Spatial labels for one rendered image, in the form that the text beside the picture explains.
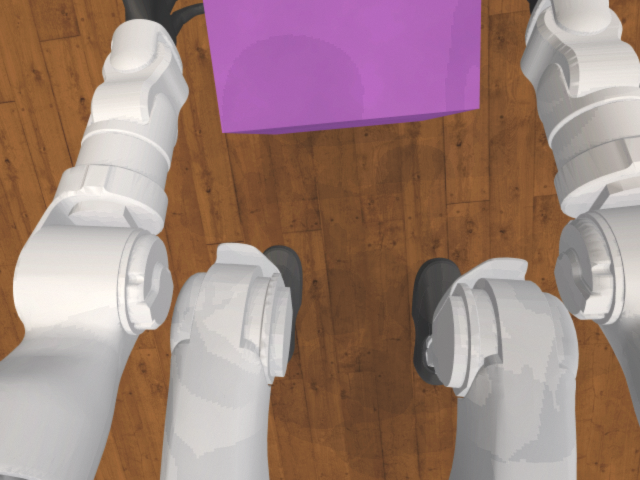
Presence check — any carton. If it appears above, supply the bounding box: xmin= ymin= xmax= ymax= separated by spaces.
xmin=203 ymin=0 xmax=481 ymax=135

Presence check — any left robot hand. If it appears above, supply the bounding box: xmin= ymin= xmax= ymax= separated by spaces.
xmin=122 ymin=0 xmax=205 ymax=46

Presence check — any right robot forearm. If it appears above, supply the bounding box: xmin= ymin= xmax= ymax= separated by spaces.
xmin=520 ymin=0 xmax=640 ymax=218

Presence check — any left robot shin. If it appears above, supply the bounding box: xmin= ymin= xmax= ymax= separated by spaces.
xmin=170 ymin=243 xmax=285 ymax=354

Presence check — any right robot thigh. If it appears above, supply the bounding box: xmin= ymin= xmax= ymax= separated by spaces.
xmin=437 ymin=278 xmax=577 ymax=480

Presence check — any left robot upper arm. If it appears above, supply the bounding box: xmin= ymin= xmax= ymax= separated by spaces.
xmin=0 ymin=225 xmax=174 ymax=480

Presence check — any left robot forearm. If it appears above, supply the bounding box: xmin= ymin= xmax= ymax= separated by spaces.
xmin=13 ymin=19 xmax=189 ymax=321

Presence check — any right robot upper arm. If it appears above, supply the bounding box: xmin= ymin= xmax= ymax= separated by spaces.
xmin=554 ymin=205 xmax=640 ymax=426

